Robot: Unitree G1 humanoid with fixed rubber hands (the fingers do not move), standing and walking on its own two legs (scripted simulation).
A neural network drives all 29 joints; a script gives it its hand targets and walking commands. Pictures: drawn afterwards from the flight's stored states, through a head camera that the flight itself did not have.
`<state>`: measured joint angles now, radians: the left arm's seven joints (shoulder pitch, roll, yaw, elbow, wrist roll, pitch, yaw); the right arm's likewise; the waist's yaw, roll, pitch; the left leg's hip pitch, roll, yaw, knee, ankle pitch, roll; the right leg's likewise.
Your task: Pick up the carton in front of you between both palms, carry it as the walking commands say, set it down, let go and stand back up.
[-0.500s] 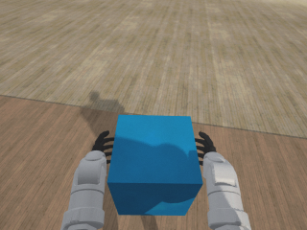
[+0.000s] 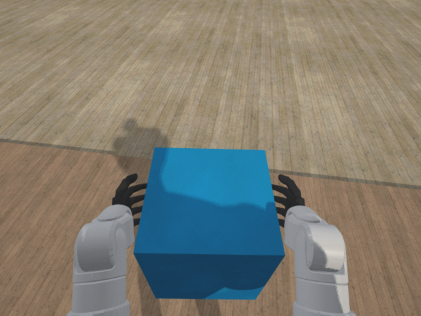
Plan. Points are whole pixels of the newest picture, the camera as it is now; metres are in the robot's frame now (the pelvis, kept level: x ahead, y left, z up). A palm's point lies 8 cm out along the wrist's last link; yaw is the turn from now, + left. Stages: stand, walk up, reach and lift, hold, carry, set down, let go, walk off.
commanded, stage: carry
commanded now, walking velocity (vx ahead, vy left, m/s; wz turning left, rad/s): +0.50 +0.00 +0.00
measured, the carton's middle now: (207, 227) +0.29 +0.01 +0.01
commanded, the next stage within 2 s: none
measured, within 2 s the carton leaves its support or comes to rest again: neither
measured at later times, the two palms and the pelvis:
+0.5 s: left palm (143, 118) +0.56 +0.17 +0.08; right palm (260, 124) +0.54 -0.12 +0.08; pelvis +0.28 +0.04 +0.01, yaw -2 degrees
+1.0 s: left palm (164, 62) +0.88 +0.16 +0.09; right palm (250, 59) +0.90 -0.14 +0.08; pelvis +0.62 -0.01 +0.01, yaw +3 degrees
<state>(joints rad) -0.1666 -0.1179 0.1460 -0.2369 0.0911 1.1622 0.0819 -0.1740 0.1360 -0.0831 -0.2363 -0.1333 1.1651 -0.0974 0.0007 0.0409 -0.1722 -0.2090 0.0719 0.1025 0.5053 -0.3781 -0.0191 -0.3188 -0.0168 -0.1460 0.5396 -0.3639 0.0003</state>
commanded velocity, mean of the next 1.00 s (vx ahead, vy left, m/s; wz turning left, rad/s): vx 0.50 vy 0.00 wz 0.00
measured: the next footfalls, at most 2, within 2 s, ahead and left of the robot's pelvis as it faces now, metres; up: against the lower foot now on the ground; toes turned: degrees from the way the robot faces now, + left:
left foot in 0.30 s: +0.32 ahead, +0.11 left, +0.00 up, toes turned +11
right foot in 0.78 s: +0.67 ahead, -0.08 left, +0.00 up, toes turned -11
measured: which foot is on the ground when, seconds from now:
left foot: down 0.00-0.02, up 0.04-0.28, down 0.30-0.82, up 0.84-1.00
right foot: down 0.00-0.30, up 0.32-0.76, down 0.78-1.00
